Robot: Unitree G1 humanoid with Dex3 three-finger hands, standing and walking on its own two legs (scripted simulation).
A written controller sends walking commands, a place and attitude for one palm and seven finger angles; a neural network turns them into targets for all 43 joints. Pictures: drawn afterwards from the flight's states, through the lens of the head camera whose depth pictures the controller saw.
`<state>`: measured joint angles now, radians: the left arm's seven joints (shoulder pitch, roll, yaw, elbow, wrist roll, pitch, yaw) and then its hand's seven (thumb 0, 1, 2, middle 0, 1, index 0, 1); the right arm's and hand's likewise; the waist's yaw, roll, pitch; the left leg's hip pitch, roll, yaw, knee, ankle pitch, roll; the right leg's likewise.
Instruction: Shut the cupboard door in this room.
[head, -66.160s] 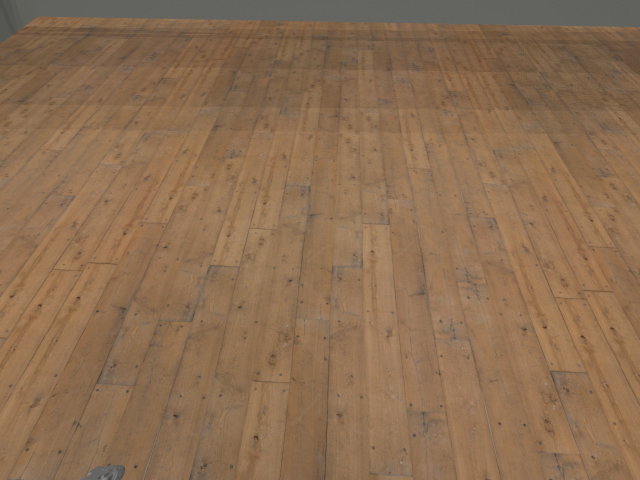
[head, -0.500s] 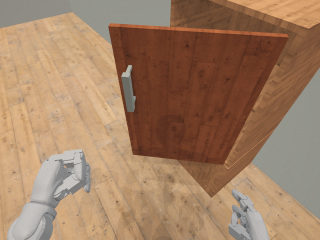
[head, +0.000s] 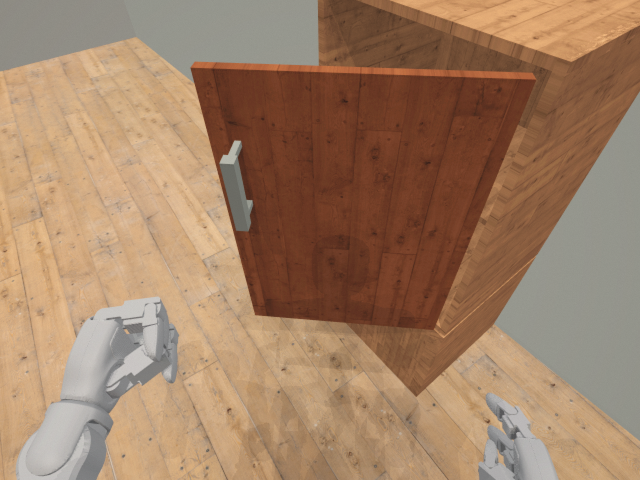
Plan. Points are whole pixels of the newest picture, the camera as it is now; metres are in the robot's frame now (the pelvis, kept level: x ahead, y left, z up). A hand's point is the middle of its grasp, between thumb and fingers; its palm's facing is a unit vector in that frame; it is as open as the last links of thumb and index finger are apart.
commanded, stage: bring the fist close to the handle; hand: left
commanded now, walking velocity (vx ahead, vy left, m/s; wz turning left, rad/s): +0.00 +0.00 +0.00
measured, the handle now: (239, 187) +0.50 +0.16 +0.10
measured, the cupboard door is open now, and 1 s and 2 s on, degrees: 46 46 42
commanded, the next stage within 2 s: push the door shut along its arc in 1.50 s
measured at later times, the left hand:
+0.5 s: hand (200, 296) +0.30 +0.17 +0.10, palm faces -0.05 -1.00 -0.03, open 3.1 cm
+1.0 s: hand (242, 239) +0.39 +0.14 +0.10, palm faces -0.04 -1.00 -0.02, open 3.1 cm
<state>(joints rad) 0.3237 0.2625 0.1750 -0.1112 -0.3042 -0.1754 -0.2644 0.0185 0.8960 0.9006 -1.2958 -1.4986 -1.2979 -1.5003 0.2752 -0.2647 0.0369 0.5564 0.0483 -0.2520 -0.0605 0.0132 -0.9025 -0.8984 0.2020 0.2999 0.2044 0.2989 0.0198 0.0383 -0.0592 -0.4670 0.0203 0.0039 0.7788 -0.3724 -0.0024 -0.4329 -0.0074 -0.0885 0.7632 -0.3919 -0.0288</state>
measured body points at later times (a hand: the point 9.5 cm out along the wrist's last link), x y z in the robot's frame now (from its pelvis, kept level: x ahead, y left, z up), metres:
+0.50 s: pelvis +0.00 +0.00 +0.00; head +0.02 -0.01 +0.45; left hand +0.29 +0.22 +0.10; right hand +0.16 -0.23 -0.08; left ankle +0.02 +0.12 -0.71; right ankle +0.00 -0.10 -0.71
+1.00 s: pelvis +0.00 +0.00 +0.00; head +0.03 -0.01 +0.45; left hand +0.38 +0.19 +0.11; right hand +0.13 -0.24 -0.10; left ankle +0.02 +0.12 -0.71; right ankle +0.00 -0.10 -0.71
